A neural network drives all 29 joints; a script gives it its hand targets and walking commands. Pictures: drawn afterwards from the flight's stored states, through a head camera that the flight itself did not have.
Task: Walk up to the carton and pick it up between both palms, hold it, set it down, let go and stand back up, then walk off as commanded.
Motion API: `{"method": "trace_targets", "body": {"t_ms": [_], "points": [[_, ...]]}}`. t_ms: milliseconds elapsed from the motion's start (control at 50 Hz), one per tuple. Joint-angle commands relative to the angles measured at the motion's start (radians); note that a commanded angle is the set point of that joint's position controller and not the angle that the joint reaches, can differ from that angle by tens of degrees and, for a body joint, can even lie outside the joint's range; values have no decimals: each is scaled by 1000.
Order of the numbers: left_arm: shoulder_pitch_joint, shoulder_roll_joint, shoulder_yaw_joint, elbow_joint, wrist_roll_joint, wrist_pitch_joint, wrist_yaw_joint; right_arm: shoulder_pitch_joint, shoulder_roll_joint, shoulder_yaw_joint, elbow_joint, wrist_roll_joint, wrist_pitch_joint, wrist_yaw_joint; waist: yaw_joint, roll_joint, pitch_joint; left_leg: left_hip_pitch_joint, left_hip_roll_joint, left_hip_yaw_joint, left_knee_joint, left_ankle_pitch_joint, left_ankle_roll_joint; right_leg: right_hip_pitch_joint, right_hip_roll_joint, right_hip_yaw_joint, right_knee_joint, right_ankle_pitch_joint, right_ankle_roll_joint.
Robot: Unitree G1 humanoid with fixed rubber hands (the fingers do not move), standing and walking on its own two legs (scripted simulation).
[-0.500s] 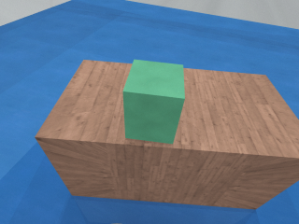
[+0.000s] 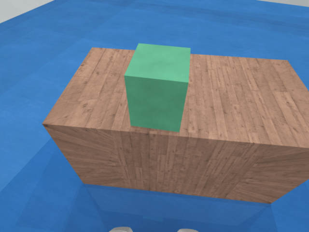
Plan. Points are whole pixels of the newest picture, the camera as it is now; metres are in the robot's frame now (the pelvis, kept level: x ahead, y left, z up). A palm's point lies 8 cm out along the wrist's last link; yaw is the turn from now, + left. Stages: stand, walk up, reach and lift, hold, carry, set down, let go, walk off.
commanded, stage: stand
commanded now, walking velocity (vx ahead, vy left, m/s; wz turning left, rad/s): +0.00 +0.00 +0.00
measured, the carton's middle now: (159, 88) +0.60 +0.00 +0.00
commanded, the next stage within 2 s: walk off in 0.18 s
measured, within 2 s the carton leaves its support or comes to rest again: neither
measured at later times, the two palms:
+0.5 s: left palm out of the picture +0.06 +0.27 -0.10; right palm out of the picture +0.05 -0.27 -0.12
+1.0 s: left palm out of the picture +0.00 +0.31 -0.12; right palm out of the picture +0.04 -0.26 -0.10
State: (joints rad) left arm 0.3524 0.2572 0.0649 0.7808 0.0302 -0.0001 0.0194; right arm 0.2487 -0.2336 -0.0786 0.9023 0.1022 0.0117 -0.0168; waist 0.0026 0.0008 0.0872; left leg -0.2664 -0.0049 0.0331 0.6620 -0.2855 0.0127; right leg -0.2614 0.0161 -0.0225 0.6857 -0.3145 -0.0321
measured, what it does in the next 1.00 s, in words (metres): lifts its right foot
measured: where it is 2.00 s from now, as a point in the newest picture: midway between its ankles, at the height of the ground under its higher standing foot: outside the picture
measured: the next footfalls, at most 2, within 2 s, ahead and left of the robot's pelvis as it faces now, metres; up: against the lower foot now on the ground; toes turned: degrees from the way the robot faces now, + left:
right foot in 1.08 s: -0.02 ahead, -0.11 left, +0.00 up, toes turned +6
left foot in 1.42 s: -0.10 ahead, +0.08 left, +0.00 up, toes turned +1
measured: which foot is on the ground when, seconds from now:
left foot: down 0.00-1.00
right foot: down 0.00-0.64, up 0.66-1.00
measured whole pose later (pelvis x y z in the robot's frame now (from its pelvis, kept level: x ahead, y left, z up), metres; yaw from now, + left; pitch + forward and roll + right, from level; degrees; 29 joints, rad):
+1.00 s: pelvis -0.07 +0.01 -0.01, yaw +0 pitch -8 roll -1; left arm 0.25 0.34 0.04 0.78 0.01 0.08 0.01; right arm 0.24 -0.28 -0.06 0.64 0.08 0.05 -0.04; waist 0.01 -0.01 0.21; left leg -0.36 0.00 0.03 0.73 -0.24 0.06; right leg -0.33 0.08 0.08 1.16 -0.51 -0.03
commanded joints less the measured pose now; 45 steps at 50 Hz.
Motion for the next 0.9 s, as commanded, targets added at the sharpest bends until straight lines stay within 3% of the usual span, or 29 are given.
{"method": "trace_targets", "body": {"t_ms": [0,80,140,220,340,360,380,400,460,520,560,580,600,620,640,680,740,800,880], "points": [[-62,250,48,-80,-17,-45,6,-7,-260,-38,-81,-127,-40,12,-16,-16,13,30,101,-165,-244,-86,8,-70,-142,211,-348,-178,-9],[-75,252,51,-75,-18,-43,-2,-15,-263,-37,-78,-130,-41,17,-7,-33,40,-17,106,-187,-273,-183,10,-85,-129,204,-368,-255,-3],[-72,250,53,-72,-20,-42,-5,-2,-273,-39,-62,-133,-42,19,-5,-6,28,-14,105,-186,-285,-205,10,-85,-127,201,-366,-271,-5],[-83,253,53,-72,-20,-45,-7,-8,-260,-33,-48,-131,-47,18,-9,-41,13,-2,104,-175,-274,-151,9,-75,-134,208,-386,-264,-5],[-94,252,51,-68,-24,-49,-8,-24,-275,-30,-39,-128,-53,19,-5,-17,-14,6,113,-180,-283,-114,13,-40,-133,194,-365,-181,-5],[-103,339,12,-17,-30,-21,-8,-110,-324,-8,-101,-155,-23,-13,-4,-61,34,-30,59,-144,-108,70,38,-63,-155,275,-345,138,-33],[-89,352,13,-11,-32,-20,-5,-86,-315,-7,-105,-148,-19,-21,-12,-76,-31,16,31,-100,-3,161,21,-48,-198,293,-322,322,-68],[-95,362,16,-12,-32,-15,-5,-60,-311,-9,-105,-146,-15,-25,-23,-86,-57,18,12,-87,35,153,11,-35,-224,306,-300,399,-95],[-122,358,18,-46,-30,4,0,-22,-302,-5,-114,-150,-6,-28,-17,-118,-65,17,0,-82,93,50,-4,-44,-257,318,-288,444,-146],[-155,353,13,-65,-33,19,-3,13,-313,-1,-124,-148,-6,-29,-32,-115,-42,54,16,-96,40,54,2,-117,-226,293,-267,319,-123],[-166,344,10,-68,-37,27,-6,13,-341,-2,-135,-152,-6,-29,-37,-48,-20,41,70,-154,-59,98,21,-141,-161,239,-211,203,-79],[-163,334,10,-73,-39,32,-6,12,-365,-9,-144,-152,-5,-27,-38,17,-14,11,132,-230,-166,108,56,-138,-94,186,-121,98,-41],[-138,310,7,-73,-43,36,-2,1,-398,-15,-156,-156,-6,-24,-36,144,-10,-22,246,-354,-302,129,133,-121,21,89,74,-51,7],[-121,295,16,-80,-34,45,9,-28,-414,-20,-179,-164,-8,-24,-30,223,6,-100,354,-486,-386,133,207,-118,103,71,339,-296,33],[-106,300,33,-91,-25,53,18,-51,-414,-25,-207,-166,-11,-25,-14,176,18,-156,362,-506,-393,39,229,-133,120,143,493,-318,35],[-78,304,42,-97,-21,63,16,-103,-394,-29,-249,-174,-7,-33,1,126,73,-198,331,-451,-413,-100,218,-191,121,198,626,-250,42],[-51,313,45,-95,-21,72,15,-157,-373,-25,-278,-182,1,-37,6,124,78,-170,305,-371,-378,-104,219,-251,111,187,709,-180,53],[-65,309,45,-117,-18,79,13,-125,-368,-28,-309,-180,7,-47,-8,100,72,-89,323,-397,-341,-45,219,-283,103,198,699,-178,56],[-59,304,48,-154,-19,74,3,-71,-380,-41,-345,-185,13,-56,-22,113,5,17,324,-382,-285,30,215,-255,57,187,497,-184,44]]}}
